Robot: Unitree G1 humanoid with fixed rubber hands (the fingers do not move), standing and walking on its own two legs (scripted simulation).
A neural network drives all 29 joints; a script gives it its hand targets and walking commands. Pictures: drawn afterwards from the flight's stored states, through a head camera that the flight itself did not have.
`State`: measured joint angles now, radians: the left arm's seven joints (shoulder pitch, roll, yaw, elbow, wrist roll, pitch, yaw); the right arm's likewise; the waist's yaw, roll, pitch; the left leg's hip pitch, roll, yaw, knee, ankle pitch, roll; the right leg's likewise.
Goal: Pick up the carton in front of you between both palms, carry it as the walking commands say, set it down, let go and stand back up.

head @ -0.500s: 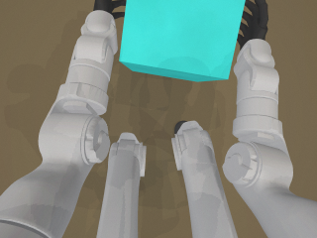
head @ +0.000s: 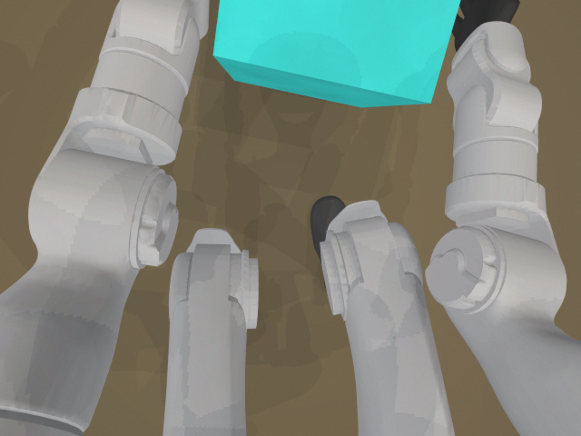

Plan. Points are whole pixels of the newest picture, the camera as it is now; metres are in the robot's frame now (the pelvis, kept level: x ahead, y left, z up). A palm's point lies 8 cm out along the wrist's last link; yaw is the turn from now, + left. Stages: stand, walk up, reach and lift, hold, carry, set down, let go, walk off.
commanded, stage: set down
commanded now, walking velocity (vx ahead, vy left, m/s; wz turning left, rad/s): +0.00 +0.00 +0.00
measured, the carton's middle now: (326, 2) +0.54 -0.11 -0.25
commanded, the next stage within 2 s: none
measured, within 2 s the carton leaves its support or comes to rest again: rests again in 0.24 s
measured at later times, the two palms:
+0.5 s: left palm out of the picture +0.57 +0.04 -0.19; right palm (473, 39) +0.47 -0.26 -0.18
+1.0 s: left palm out of the picture +0.57 +0.04 -0.20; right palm (467, 44) +0.47 -0.26 -0.20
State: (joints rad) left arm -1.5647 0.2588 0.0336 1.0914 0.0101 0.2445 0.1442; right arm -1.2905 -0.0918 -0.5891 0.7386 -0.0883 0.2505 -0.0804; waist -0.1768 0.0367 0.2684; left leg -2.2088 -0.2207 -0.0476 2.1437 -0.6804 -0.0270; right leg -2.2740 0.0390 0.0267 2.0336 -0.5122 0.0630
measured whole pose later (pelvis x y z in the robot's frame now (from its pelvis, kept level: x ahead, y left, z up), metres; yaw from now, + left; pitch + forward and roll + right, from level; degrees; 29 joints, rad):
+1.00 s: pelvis -0.01 +0.01 -0.02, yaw -1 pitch +37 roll -5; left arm -1.63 0.32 0.04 1.19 0.06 0.17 0.04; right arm -1.42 -0.20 -0.63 1.07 -0.13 0.12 0.01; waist -0.18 0.00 0.42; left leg -2.20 -0.14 -0.01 2.24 -0.67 0.03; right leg -2.24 0.00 -0.01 2.11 -0.50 0.06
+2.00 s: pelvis +0.01 +0.00 +0.14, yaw -2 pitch +48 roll -2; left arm -1.43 0.41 0.06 0.98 -0.01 0.31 0.01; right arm -1.13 -0.21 -0.41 0.72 0.12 0.25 -0.09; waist -0.19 0.05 0.00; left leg -1.92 -0.08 -0.03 1.63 -0.55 0.01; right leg -1.98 0.02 0.00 1.52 -0.38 0.01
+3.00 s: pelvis +0.10 -0.04 +0.36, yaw -2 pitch +15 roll +0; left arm -0.12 0.15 0.14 0.59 0.08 0.02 0.05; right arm 0.08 -0.20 -0.03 0.42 0.04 0.03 0.08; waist -0.11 -0.03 0.00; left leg -0.55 -0.02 -0.07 0.62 -0.34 -0.01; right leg -0.64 0.06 0.02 0.61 -0.24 -0.04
